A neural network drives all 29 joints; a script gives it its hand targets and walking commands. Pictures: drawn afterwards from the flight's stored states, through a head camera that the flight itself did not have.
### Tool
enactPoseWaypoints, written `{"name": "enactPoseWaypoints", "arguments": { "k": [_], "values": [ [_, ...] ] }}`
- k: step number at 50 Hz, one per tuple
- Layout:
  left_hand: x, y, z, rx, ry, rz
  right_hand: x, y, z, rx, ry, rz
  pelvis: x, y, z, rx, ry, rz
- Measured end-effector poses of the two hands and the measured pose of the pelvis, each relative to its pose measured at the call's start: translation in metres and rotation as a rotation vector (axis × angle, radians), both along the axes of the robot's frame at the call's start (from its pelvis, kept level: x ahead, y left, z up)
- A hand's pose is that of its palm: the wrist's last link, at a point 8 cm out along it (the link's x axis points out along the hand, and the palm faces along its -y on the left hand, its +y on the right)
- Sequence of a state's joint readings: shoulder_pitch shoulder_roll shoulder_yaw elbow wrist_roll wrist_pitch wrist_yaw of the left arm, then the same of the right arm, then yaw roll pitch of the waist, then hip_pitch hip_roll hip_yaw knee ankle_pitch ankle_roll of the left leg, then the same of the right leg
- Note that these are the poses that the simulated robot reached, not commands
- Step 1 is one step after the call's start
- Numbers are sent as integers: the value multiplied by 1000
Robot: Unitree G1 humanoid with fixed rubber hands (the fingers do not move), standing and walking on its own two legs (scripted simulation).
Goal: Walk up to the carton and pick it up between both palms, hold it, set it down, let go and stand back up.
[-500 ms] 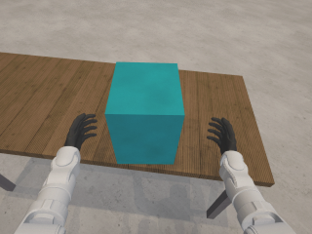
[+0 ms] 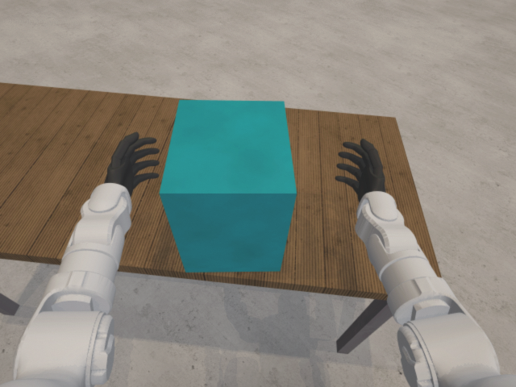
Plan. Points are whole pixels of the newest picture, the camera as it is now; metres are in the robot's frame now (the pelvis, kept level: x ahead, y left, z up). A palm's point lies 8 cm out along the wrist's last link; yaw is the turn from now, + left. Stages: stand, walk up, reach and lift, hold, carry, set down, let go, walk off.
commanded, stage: reach and lift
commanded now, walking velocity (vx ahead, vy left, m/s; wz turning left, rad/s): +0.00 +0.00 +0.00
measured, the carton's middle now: (232, 190) +0.46 +0.04 -0.01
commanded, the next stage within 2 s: none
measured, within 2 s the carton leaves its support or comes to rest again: neither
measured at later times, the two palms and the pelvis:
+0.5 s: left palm (123, 128) +0.45 +0.21 +0.15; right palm (378, 138) +0.44 -0.19 +0.15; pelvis +0.00 +0.00 +0.00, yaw +0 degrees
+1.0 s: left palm (128, 113) +0.48 +0.20 +0.16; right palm (379, 122) +0.46 -0.19 +0.16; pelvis +0.00 -0.01 +0.00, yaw +1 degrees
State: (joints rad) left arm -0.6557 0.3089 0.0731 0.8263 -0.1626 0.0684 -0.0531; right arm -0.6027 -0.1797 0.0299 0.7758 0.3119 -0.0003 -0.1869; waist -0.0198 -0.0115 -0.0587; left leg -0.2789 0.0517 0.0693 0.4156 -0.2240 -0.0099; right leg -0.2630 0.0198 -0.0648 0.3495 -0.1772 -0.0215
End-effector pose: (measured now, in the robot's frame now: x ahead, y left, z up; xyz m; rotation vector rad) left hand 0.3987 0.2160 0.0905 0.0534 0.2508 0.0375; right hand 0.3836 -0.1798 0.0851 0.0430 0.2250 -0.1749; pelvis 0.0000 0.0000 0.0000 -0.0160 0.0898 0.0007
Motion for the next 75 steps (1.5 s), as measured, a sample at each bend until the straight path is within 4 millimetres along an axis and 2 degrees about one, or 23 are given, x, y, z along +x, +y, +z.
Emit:
{"name": "enactPoseWaypoints", "arguments": {
  "k": [28,38,43,49,57,62,75],
  "values": [
    [60,-8,69,12,3,37,60,-9,69,-27,27,-18,0,3,-1,-4,99,2],
    [74,-9,92,15,-7,54,73,-11,92,-26,28,-22,-1,-1,-2,-4,139,14],
    [80,-11,96,17,-7,56,76,-13,97,-35,36,-24,-2,-4,-3,-3,153,17],
    [79,-14,80,31,7,38,74,-12,82,-51,53,-17,-3,-6,-3,0,164,20],
    [66,-14,25,29,38,32,63,-1,29,-52,79,5,-7,-7,-6,3,209,25],
    [66,-12,3,22,35,44,61,5,4,-49,86,9,-9,-6,-11,2,267,29],
    [74,-21,-27,30,37,20,68,-2,-21,-67,71,-5,-6,0,-20,-2,339,19]
  ]
}}
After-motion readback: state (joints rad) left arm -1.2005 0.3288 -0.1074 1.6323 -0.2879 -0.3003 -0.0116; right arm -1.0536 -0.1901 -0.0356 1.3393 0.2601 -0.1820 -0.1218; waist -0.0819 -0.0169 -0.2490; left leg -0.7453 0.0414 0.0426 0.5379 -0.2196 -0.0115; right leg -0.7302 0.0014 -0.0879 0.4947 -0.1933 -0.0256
